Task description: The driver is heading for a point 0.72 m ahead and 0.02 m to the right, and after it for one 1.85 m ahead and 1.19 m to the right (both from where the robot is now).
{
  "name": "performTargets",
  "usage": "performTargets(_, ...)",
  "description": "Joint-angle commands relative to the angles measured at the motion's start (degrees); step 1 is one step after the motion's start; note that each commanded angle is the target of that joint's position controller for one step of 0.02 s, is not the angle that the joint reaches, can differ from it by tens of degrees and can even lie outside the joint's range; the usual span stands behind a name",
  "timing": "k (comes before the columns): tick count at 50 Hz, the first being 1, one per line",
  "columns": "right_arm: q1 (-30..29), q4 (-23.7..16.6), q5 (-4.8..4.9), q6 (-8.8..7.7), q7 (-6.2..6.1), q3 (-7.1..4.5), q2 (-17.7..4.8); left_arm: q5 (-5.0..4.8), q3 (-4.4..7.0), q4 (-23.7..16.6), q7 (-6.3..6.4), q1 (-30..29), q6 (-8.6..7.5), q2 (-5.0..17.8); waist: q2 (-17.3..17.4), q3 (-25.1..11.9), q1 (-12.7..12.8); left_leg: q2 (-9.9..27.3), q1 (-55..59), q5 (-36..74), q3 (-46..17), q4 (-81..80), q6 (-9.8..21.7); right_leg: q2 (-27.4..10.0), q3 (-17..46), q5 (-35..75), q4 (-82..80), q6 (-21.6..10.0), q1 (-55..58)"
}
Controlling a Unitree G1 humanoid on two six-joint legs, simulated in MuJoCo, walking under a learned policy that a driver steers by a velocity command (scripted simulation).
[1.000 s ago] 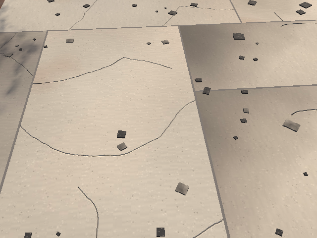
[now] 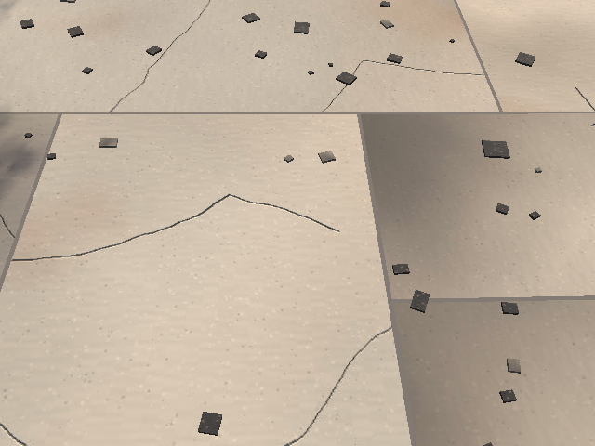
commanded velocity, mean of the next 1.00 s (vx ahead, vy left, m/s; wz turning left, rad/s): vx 0.50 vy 0.00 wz -0.02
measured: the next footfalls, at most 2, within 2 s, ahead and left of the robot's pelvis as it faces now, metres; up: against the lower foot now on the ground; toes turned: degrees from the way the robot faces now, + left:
right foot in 0.42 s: +0.41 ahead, -0.15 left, +0.00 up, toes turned -3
left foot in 0.98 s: +0.71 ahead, +0.10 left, +0.00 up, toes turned +1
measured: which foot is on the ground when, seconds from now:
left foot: down 0.00-0.44, up 0.46-0.96, down 0.98-1.00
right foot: up 0.00-0.40, down 0.42-0.98, up 1.00-1.00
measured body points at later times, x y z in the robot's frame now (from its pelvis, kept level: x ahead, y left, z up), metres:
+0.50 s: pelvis +0.28 -0.06 -0.01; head +0.31 -0.07 +0.44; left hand +0.45 +0.19 -0.12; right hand +0.26 -0.32 -0.16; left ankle +0.11 +0.08 -0.66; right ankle +0.37 -0.15 -0.74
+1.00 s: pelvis +0.55 -0.01 -0.02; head +0.59 +0.00 +0.43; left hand +0.51 +0.25 -0.16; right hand +0.76 -0.25 -0.11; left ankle +0.67 +0.09 -0.74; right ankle +0.38 -0.15 -0.72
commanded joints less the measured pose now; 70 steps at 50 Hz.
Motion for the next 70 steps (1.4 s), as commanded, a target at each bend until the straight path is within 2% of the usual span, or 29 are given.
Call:
performTargets(1, 1.1, -1.4, -0.46, -0.95, 0.22, -0.7, -4.5, 0.36, 1.35, -2.8, 0.62, 2.7, 0.59, 3.0, 6.6, -3.3, 1.2, 14.5, 7.9, 4.5, -16.2, -17.3, 9.4, -5.5, 2.2, 5.3, -1.5, -0.1, -8.2)
performTargets(6, 6.4, 1.0, -0.23, -0.75, -1.5, -1.29, -7.5, 1.19, 1.81, -6.0, 0.82, -6.0, 1.18, 3.2, 4.5, -0.1, 0.0, 14.1, 10.2, 11.6, -11.3, -19.7, 9.6, -6.0, 1.5, 17.4, -14.8, 2.2, -16.3)
performTargets(10, 9.8, 2.3, 0.35, -0.25, -2.17, -1.19, -8.0, 0.85, 1.19, -8.1, -0.03, -13.8, 0.67, 1.7, 4.8, 1.3, -2.4, 12.4, 12.4, 10.5, -7.7, -20.1, 7.7, -3.9, -0.6, 26.4, -28.2, 2.3, -14.6)
performTargets(15, 14.5, 4.9, 0.81, 0.84, -2.41, -1.55, -8.6, 0.21, 0.55, -11.0, -1.6, -21.5, 0.09, 1.9, 4.8, 3.8, -4.8, 15.5, 21.1, 10.4, -8.0, -17.1, 7.6, -2.2, -1.3, 23.3, -36.1, 1.4, -16.2)
performTargets(18, 13.8, 5.3, 1.04, 1.6, -2.74, -2.11, -9.5, 0.07, 0.85, -11.7, -2.49, -20.6, -0.49, 3.4, 6.0, 2.8, -2.8, 17.5, 24.8, 17.6, -8.4, -12.8, 6.4, -0.9, -1.9, 17.2, -38.7, -0.8, -12.3)
performTargets(20, 11.0, 4.7, 1.11, 2.08, -2.77, -2.18, -9.9, 0.35, 2.46, -8.9, -2.33, -10.7, -0.7, 6.4, 6.8, -3.2, 3.0, 15.0, 23.4, 34.8, -5.8, -1.7, 4.5, 2.8, -5.0, 16.2, -40.5, -3.1, 3.1)
performTargets(21, 10.6, 4.0, 0.7, 2.15, -2.73, -1.5, -8.2, 0.64, 3.93, -5.8, -1.88, -0.2, -0.68, 9.6, 5.1, -10.1, 7.1, 11.7, 16.2, 33.1, -3.5, 11.1, 2.7, 0.9, -2.7, 17.9, -39.0, -5.4, 19.1)
performTargets(22, 15.7, 2.8, -0.1, 1.41, -2.33, 0.13, -3.1, 1.86, 5.33, -4.3, -1.41, 8.7, -0.48, 15.5, -6.2, -19.9, 6.8, 4.4, -4.9, 11.2, -0.6, 34.0, -1.0, -14.2, 19.2, 15.2, -39.3, -13.0, 42.8)
performTargets(23, 17.2, 3.6, 0.59, -0.1, -1.84, 0.97, -1.1, 1.12, 4.55, -3.6, -1.62, 9.9, -0.21, 13.5, -14.3, -25.3, 6.3, -1.8, -17.6, -23.4, -6.7, 46.8, -2.2, -20.8, 40.3, 8.2, -49.2, -18.0, 49.9)
performTargets(24, 12.4, 2.7, 2.09, -1.23, -1.52, -0.59, -7.1, 0.69, 3.24, -4.3, -1.62, 5.9, -0.29, 9.6, -9.6, -18.2, 6.4, 2.2, -23.5, -22.2, -10.6, 51.9, -0.8, -18.5, 34.9, 4.3, -50.5, -14.8, 44.3)
performTargets(25, 7.5, 1.2, 2.79, -1.74, -1.52, -0.8, -8.2, 0.82, 2.55, -5.5, -1.44, 0.9, -0.25, 7.3, -6.2, -11.6, 5.2, 5.3, -24.4, -17.2, -8.9, 51.0, 0.0, -16.4, 26.3, 6.4, -51.5, -12.5, 35.7)
performTargets(26, 5.2, 0.9, 2.25, -1.59, -1.89, -0.97, -7.6, 1.23, 1.96, -6.1, -1.65, -3.3, -0.31, 5.8, -1.8, -6.8, 3.3, 7.8, -22.1, -12.4, -7.6, 47.1, -0.1, -14.0, 19.9, 10.9, -53.7, -11.3, 26.5)
performTargets(27, 5.3, 1.1, 1.46, -0.86, -2.28, -1.48, -7.1, 1.68, 1.44, -6.3, -1.82, -5.6, -0.57, 4.1, -1.8, -4.6, 1.3, 9.7, -18.7, -9.5, -7.9, 43.1, -0.2, -11.8, 15.6, 13.8, -55.6, -10.1, 20.6)
performTargets(30, 7.7, 1.7, 1.02, 1.21, -2.58, -1.37, -3.8, 1.73, 1.49, -4.9, -1.91, -4.6, -0.99, 4.6, -2.5, -2.7, -1.2, 10.8, -14.4, -5.9, -7.2, 38.0, -1.1, -9.9, 10.0, 17.7, -59.8, -10.7, 13.9)
performTargets(32, 4.0, 0.4, 0.61, 1.58, -2.78, -1.63, -4.2, 1.8, 1.9, -4.0, -1.23, -2.7, -1.07, 6.3, -1.5, -0.9, -0.9, 11.1, -18.3, -1.1, -7.1, 32.6, -2.2, -9.9, 8.1, 20.1, -61.2, -11.2, 14.3)
performTargets(38, -7.8, -2.9, 0.51, 1.04, -1.88, -1.17, -2.8, 1.03, 1.93, -1.8, 0.08, 2.4, -0.35, 7.2, -1.6, 1.5, 2.3, 8.8, -19.0, 14.3, -4.8, 13.2, -3.2, -7.6, 2.1, 20.6, -62.3, -8.6, 17.3)
performTargets(44, -15.4, -6.1, 1.2, 0.32, -0.17, -0.57, -3.5, 0.36, 2.54, 1.3, 0.47, 6.9, 0.89, 8.1, -2.0, 3.9, 4.0, 7.2, -19.9, 9.7, -4.4, 4.7, -1.5, -11.5, 2.3, 21.7, -58.2, -7.9, 27.1)
performTargets(46, -13.7, -6.2, 1.22, -0.23, 0.18, -1.06, -5.0, 0.11, 2.83, 1.6, 0.62, 6.4, 1.43, 8.6, -2.7, 2.9, 2.2, 6.0, -14.9, 5.5, -4.1, 2.7, -0.4, -12.4, 3.8, 26.9, -54.7, -7.1, 28.0)
performTargets(48, -1.4, -2.8, 0.99, -0.71, -0.23, -3.08, -8.6, 0.1, 2.59, 0.8, 0.59, 3.7, 1.93, 8.4, -2.8, -4.2, -4.5, 2.6, 3.3, 4.5, -1.6, 0.8, 1.6, -8.7, 2.0, 41.1, -41.6, -5.0, 24.9)
performTargets(49, 9.8, -0.2, 0.12, -0.88, -0.85, -4.48, -12.8, 0.78, 1.64, -0.6, 0.51, 3.2, 1.92, 6.2, 1.0, -12.8, -8.5, 9.8, 21.6, 5.3, -8.8, 3.1, 4.7, -5.0, -0.5, 32.5, -25.7, -2.9, 14.3)
performTargets(50, 15.8, 1.1, -0.47, -0.49, -1.09, -5.74, -18.4, 1.0, -0.46, -1.3, 0.12, 10.3, 0.91, -1.4, 15.7, -21.7, -6.1, 24.9, 43.6, -1.6, -33.6, -1.1, 12.9, 5.0, -3.0, 2.0, -3.3, 1.5, -8.7)
performTargets(51, 16.2, 1.2, -0.12, -0.36, -1.08, -4.24, -13.1, -0.33, 0.33, -0.3, -0.06, 9.1, -0.26, 2.3, 15.9, -24.8, -7.3, 26.5, 43.1, -8.6, -44.1, -7.9, 13.9, 5.0, 5.6, -13.1, 5.9, 1.1, -15.0)
performTargets(52, 10.9, 0.3, 0.17, -0.55, -1.24, -3.17, -9.8, -1.74, 1.62, -1.7, -0.02, 4.2, -0.7, 6.8, 12.4, -15.5, -6.6, 24.8, 35.6, -10.0, -35.3, -8.8, 10.7, 1.7, 6.0, -9.8, 8.9, 0.2, -19.5)
performTargets(54, 2.3, -0.9, -0.16, -0.83, -1.18, -1.83, -5.4, -1.1, 2.1, -2.8, 0.72, -0.9, -0.09, 6.2, 6.8, -6.0, -3.3, 20.6, 19.1, -5.6, -22.0, -12.9, 7.2, -3.4, 3.9, -0.5, 4.0, -0.3, -16.3)
performTargets(55, 0.3, -0.8, -0.67, -1.11, -1.11, -1.37, -4.0, -0.77, 2.52, -2.4, 0.88, 0.2, 0.83, 5.3, 7.9, -4.1, -1.3, 18.6, 14.1, -3.2, -17.0, -15.0, 6.0, -4.9, 4.4, 2.2, 1.4, -0.5, -12.8)
performTargets(57, 0.1, 0.1, -0.93, -1.34, -1.16, -1.56, -4.0, -0.81, 2.39, -2.1, 0.73, 2.1, 2.42, 2.3, 7.9, -2.4, 0.4, 17.7, 9.6, 0.7, -11.4, -17.7, 5.9, -5.6, 4.2, 4.6, -0.5, -0.6, -9.7)
performTargets(60, 1.4, 1.0, -1.22, -1.54, -2.06, -2.23, -6.2, -0.39, 2.83, -3.9, 0.76, -1.1, 3.52, 2.3, 5.4, -0.1, 0.8, 17.6, 9.8, 6.9, -5.4, -19.3, 6.4, -5.5, 5.2, 11.2, -4.9, 0.1, -14.5)
performTargets(65, 3.3, 1.5, -1.02, -0.93, -3.3, -2.46, -7.6, 0.21, 2.54, -6.8, -0.79, -8.8, 3.14, 1.6, 4.5, 2.0, -0.8, 16.2, 12.6, 10.7, 3.1, -20.2, 4.9, -4.2, 1.9, 23.4, -19.7, 0.8, -15.6)
performTargets(70, 8.7, 2.9, 0.02, 0.62, -3.68, -3.07, -9.2, 0.21, 1.51, -11.5, -2.67, -18.0, 3.16, 0.6, 3.4, 5.1, -4.1, 18.8, 22.3, 15.1, 7.0, -17.4, 4.5, -3.3, -2.8, 20.8, -28.5, -0.5, -18.5)
Keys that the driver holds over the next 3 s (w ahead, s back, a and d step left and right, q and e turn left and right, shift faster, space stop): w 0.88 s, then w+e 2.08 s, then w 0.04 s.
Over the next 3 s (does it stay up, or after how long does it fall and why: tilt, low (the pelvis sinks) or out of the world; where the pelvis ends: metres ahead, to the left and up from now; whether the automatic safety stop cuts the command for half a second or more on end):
stays up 1.46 -0.56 -0.01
